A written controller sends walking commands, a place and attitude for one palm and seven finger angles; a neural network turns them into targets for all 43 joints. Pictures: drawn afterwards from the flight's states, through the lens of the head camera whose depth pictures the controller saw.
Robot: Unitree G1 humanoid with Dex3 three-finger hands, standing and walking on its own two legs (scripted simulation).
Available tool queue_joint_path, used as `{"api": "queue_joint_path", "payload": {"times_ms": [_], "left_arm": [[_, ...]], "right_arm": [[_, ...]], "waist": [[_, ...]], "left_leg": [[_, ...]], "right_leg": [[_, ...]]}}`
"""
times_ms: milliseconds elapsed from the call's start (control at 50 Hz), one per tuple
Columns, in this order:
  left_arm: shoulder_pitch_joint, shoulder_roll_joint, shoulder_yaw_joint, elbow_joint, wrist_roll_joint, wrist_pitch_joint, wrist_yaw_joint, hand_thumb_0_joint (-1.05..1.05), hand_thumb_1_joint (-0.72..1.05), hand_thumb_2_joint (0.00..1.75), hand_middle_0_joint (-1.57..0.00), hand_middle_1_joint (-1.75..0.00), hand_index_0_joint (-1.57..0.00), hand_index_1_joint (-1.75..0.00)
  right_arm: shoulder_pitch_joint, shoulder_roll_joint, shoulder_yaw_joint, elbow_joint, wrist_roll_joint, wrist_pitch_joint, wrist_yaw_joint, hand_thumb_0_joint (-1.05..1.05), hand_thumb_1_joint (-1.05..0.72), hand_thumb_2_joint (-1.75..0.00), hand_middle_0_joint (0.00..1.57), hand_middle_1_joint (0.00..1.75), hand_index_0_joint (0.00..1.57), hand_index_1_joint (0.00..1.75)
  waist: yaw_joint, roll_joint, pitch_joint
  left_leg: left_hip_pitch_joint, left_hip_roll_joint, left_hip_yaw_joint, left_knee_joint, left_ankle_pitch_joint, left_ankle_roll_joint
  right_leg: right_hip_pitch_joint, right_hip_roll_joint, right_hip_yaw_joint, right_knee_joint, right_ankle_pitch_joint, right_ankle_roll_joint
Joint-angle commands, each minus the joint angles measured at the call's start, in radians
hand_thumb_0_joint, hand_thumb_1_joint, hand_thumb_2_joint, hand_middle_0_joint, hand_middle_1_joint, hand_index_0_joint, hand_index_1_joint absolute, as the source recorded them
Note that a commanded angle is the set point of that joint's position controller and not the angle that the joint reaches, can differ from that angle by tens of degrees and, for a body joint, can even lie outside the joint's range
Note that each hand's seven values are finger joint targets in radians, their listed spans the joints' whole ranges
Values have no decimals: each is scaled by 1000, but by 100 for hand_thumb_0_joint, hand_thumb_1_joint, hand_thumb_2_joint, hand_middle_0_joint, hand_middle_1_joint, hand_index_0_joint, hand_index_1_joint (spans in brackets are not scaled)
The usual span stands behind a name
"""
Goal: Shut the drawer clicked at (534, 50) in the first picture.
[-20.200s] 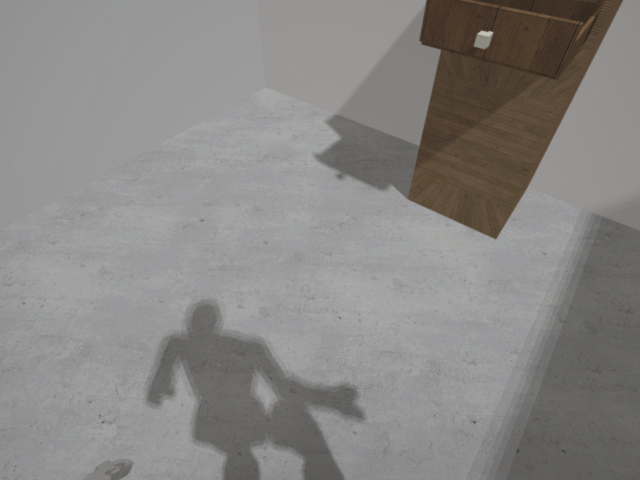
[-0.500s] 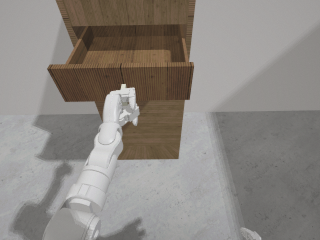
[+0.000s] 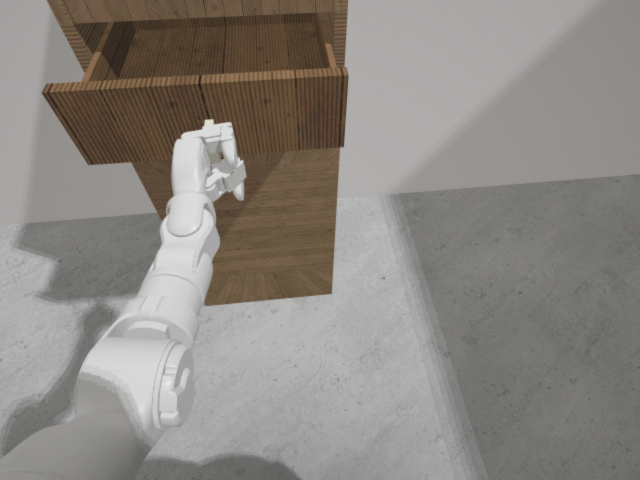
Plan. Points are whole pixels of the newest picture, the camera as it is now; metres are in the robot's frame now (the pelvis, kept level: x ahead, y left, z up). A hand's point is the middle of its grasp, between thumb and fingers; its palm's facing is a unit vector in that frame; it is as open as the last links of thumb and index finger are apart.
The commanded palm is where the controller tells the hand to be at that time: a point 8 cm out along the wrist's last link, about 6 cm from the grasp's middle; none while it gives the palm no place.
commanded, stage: push the drawer shut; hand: left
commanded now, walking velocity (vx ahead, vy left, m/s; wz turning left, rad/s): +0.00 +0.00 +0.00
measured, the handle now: (208, 139) +0.54 +0.12 +0.12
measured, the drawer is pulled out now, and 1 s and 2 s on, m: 0.17 0.06 0.00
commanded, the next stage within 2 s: pull the fist back off the drawer in 1.72 s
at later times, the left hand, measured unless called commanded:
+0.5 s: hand (241, 138) +0.53 +0.08 +0.13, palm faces +0.03 -1.00 +0.02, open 3.3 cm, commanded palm +0.52 +0.15 +0.13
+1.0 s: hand (242, 112) +0.59 +0.08 +0.13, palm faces +0.05 -1.00 +0.01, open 3.3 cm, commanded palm +0.58 +0.14 +0.13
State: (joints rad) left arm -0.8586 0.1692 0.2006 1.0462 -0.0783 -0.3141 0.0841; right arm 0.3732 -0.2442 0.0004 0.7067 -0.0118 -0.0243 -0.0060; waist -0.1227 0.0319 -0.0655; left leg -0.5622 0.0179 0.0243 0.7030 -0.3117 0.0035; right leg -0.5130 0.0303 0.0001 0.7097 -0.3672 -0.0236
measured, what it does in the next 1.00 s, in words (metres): stands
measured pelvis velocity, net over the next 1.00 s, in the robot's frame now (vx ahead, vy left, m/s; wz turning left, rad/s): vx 0.01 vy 0.01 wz -0.01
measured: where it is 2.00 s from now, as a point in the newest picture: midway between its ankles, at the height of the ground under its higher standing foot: outside the picture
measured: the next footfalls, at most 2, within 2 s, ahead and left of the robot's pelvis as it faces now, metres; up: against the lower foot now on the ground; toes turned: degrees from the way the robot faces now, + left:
none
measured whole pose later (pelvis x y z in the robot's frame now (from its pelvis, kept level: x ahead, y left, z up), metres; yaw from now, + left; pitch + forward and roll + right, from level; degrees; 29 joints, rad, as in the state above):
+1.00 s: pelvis +0.01 +0.01 -0.02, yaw +0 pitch +21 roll -2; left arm -1.29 0.43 0.38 1.40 0.04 -0.29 0.09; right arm 0.48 -0.27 0.01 0.69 -0.07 -0.01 0.04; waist -0.27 0.06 -0.08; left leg -0.84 0.03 0.01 0.83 -0.35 0.01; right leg -0.76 0.04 -0.02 0.78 -0.39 -0.02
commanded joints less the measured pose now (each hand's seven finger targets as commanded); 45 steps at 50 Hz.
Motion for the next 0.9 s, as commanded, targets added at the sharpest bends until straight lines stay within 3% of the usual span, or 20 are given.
{"api": "queue_joint_path", "payload": {"times_ms": [0,20,120,200,260,300,380,460,500,540,580,600,640,680,700,780,820,880], "left_arm": [[-547,246,64,-203,1,-74,4,0,90,90,-140,-160,-140,-160],[-572,221,40,-191,2,-72,0,0,90,90,-140,-160,-140,-160],[-652,277,75,-132,14,-71,9,0,90,90,-140,-160,-140,-160],[-684,333,112,-90,25,-74,3,0,90,90,-140,-160,-140,-160],[-715,358,127,-72,28,-76,-2,0,90,90,-140,-160,-140,-160],[-733,353,124,-89,29,-85,-4,0,90,90,-140,-160,-140,-160],[-753,387,154,-71,37,-90,-3,0,90,90,-140,-160,-140,-160],[-798,412,157,-44,54,-83,-1,0,90,90,-140,-160,-140,-160],[-807,449,180,-47,63,-84,3,0,90,90,-140,-160,-140,-160],[-824,423,161,-34,69,-81,2,0,90,90,-140,-160,-140,-160],[-841,464,193,-6,70,-76,6,0,90,90,-140,-160,-140,-160],[-866,469,178,-13,79,-78,4,0,90,90,-140,-160,-140,-160],[-880,445,165,8,83,-73,6,0,90,90,-140,-160,-140,-160],[-907,490,195,21,88,-71,10,0,90,90,-140,-160,-140,-160],[-927,482,178,6,94,-73,10,0,90,90,-140,-160,-140,-160],[-953,486,182,60,102,-68,16,0,90,90,-140,-160,-140,-160],[-991,465,151,72,108,-62,16,0,90,90,-140,-160,-140,-160],[-1018,538,204,83,116,-58,23,0,90,90,-140,-160,-140,-160]], "right_arm": [[72,-140,-49,-90,3,-29,-3,0,-90,-90,20,30,20,30],[79,-139,-48,-87,2,-27,-1,0,-90,-90,20,30,20,30],[110,-150,-49,-78,-6,-25,0,0,-90,-90,20,30,20,30],[135,-155,-47,-76,-11,-22,1,0,-90,-90,20,30,20,30],[152,-160,-47,-77,-15,-20,4,0,-90,-90,20,30,20,30],[160,-159,-48,-84,-18,-20,7,0,-90,-90,20,30,20,30],[188,-167,-52,-78,-25,-17,14,0,-90,-90,20,30,20,30],[203,-172,-52,-75,-29,-13,18,0,-90,-90,20,30,20,30],[213,-177,-54,-78,-30,-8,18,0,-90,-90,20,30,20,30],[221,-175,-54,-73,-33,-8,21,0,-90,-90,20,30,20,30],[238,-182,-53,-65,-36,-6,20,0,-90,-90,20,30,20,30],[241,-182,-51,-67,-36,-4,20,0,-90,-90,20,30,20,30],[249,-183,-52,-63,-39,-6,24,0,-90,-90,20,30,20,30],[265,-191,-53,-58,-44,-3,24,0,-90,-90,20,30,20,30],[266,-189,-51,-60,-44,-4,25,0,-90,-90,20,30,20,30],[296,-196,-51,-45,-51,-3,29,0,-90,-90,20,30,20,30],[302,-199,-50,-41,-52,-1,33,0,-90,-90,20,30,20,30],[327,-210,-50,-37,-59,1,32,0,-90,-90,20,30,20,30]], "waist": [[-1,-59,-378],[-13,-59,-360],[-40,-66,-361],[-40,-38,-400],[-50,-49,-421],[-52,-18,-457],[-57,-17,-475],[-80,-17,-450],[-75,-10,-477],[-85,6,-476],[-95,-14,-461],[-101,10,-473],[-110,23,-466],[-117,14,-476],[-121,52,-503],[-144,26,-494],[-161,48,-484],[-162,50,-523]], "left_leg": [[209,-31,-9,-39,212,34],[206,-30,-13,-39,205,33],[176,-29,-19,-27,170,37],[157,-31,-21,-12,190,37],[145,-29,-23,0,201,36],[166,-29,-24,9,227,36],[164,-27,-26,27,261,36],[127,-25,-24,35,238,38],[130,-26,-25,39,252,39],[143,-24,-27,47,268,36],[119,-24,-29,53,257,40],[120,-22,-32,50,254,38],[131,-20,-36,57,261,36],[121,-20,-40,66,268,39],[137,-20,-41,68,277,37],[130,-14,-55,80,285,37],[127,-13,-59,83,272,35],[114,-15,-59,92,287,40]], "right_leg": [[98,7,-1,-98,369,16],[78,9,-5,-99,356,16],[46,10,2,-100,317,21],[50,9,6,-84,338,20],[52,10,5,-75,350,22],[45,12,4,-65,368,21],[37,17,4,-54,395,20],[18,16,7,-57,385,26],[29,16,10,-50,399,25],[4,18,3,-48,403,24],[-4,20,5,-49,392,26],[-7,17,6,-45,387,27],[-39,20,-1,-44,374,24],[-39,20,2,-39,381,25],[-47,19,3,-36,383,26],[-84,24,-8,-30,364,24],[-111,24,-10,-32,342,25],[-94,24,-6,-27,360,25]]}}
